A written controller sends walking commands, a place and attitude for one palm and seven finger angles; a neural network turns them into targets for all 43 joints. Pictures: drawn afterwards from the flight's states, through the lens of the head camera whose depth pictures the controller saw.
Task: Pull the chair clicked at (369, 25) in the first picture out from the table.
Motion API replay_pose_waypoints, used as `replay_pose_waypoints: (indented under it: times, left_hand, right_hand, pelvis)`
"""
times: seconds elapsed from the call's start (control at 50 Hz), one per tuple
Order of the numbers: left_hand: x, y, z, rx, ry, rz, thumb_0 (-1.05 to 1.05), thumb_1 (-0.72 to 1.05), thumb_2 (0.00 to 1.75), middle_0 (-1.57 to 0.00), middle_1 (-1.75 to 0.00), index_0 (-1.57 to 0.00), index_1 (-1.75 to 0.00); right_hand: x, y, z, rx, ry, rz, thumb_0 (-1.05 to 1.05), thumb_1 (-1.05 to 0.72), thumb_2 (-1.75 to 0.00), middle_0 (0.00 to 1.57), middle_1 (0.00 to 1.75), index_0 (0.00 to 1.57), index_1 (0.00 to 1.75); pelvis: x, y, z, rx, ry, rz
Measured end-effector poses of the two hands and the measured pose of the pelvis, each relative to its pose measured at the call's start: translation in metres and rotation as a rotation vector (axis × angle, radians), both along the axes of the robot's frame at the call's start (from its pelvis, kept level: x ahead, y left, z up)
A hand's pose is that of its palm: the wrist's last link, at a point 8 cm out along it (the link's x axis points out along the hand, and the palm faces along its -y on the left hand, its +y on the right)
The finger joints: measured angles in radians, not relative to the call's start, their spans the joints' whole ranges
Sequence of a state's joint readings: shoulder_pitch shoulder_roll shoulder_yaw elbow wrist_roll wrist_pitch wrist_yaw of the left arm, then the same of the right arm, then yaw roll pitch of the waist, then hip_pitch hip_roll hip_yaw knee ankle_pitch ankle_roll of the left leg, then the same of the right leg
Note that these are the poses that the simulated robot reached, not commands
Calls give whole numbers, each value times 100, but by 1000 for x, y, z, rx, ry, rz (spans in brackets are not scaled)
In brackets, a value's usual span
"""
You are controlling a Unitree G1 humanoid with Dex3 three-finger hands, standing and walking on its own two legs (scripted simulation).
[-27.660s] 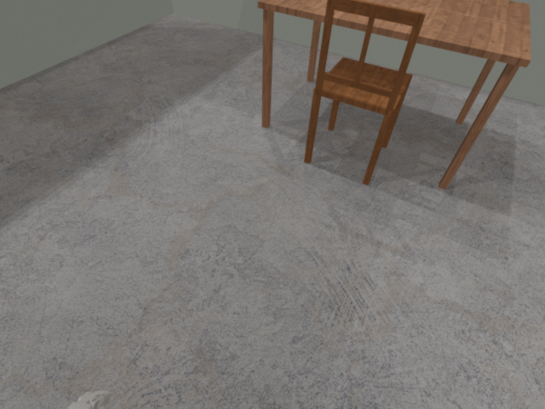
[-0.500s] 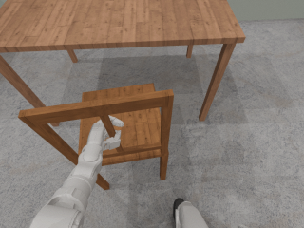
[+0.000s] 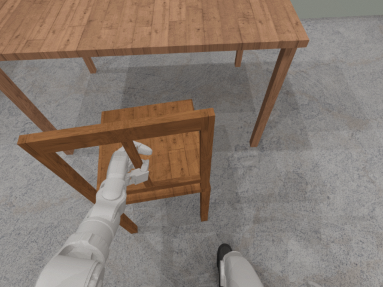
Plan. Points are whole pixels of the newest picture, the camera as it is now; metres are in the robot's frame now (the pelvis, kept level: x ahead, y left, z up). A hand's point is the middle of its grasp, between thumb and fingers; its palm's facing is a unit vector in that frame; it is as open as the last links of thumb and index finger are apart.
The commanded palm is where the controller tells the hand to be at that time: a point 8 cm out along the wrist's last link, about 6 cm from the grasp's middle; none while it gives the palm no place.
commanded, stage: step backward, pulling the chair out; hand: left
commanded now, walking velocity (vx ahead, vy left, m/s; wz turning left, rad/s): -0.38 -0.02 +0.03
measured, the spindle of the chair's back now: (139, 165) +0.40 +0.14 -0.07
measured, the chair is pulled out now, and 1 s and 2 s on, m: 0.26 0.26 0.27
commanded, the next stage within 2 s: stop walking, hand still on the chair in 1.62 s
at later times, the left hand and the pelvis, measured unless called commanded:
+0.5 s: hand (143, 171) +0.37 +0.12 -0.04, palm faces -0.07 -0.97 -0.24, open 5.2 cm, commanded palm +0.36 +0.17 -0.04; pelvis +0.00 +0.01 +0.00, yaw +0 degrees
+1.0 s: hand (143, 171) +0.37 +0.12 -0.04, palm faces -0.07 -0.97 -0.25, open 5.3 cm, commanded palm +0.37 +0.17 -0.04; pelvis +0.00 +0.01 +0.00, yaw +0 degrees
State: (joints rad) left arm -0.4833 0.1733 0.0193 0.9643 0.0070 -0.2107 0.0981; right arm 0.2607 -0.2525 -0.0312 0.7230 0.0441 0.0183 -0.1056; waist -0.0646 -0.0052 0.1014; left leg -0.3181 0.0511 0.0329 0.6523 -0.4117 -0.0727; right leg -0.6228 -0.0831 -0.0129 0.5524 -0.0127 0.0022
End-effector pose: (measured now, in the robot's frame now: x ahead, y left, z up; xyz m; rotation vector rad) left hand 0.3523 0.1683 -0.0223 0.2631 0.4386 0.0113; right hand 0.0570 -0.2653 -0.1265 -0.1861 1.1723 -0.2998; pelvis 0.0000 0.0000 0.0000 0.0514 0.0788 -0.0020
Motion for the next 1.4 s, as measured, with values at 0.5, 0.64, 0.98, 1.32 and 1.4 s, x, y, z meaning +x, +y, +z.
replay_pose_waypoints:
  times: [0.5, 0.64, 0.98, 1.32, 1.4]
  left_hand:
    - [1, 1, 0, -10, 11, -23, 1, 68, 79, -29, -123, -50, -145]
    - [1, 1, 0, -7, 9, -30, 1, 68, 79, -29, -123, -50, -145]
    - [1, 1, 1, -8, 16, -18, 1, 67, 80, -29, -124, -50, -145]
    - [1, 1, 1, -8, 18, -11, 1, 67, 80, -29, -124, -50, -145]
    - [1, 1, 1, -9, 21, -19, 1, 68, 79, -28, -124, -50, -145]
  right_hand:
    - [10, 10, 9, -14, -33, 20, 1, -91, -89, 20, 30, 20, 30]
    - [11, 14, 6, -3, -22, 13, 1, -91, -89, 20, 30, 20, 30]
    - [14, 15, 1, 12, -21, 18, 1, -91, -89, 20, 30, 20, 30]
    - [-4, 4, 7, -16, -6, 0, 1, -91, -89, 20, 30, 20, 30]
    - [-8, 7, 10, -22, -8, -9, 1, -91, -89, 20, 30, 20, 30]
  pelvis:
    - [-5, 11, 4, 6, -1, -2]
    - [3, 10, 1, -5, -11, 2]
    - [3, 6, 0, -3, -13, 4]
    - [-8, 9, 3, 3, -6, -4]
    - [-7, 12, 4, 6, -10, -11]
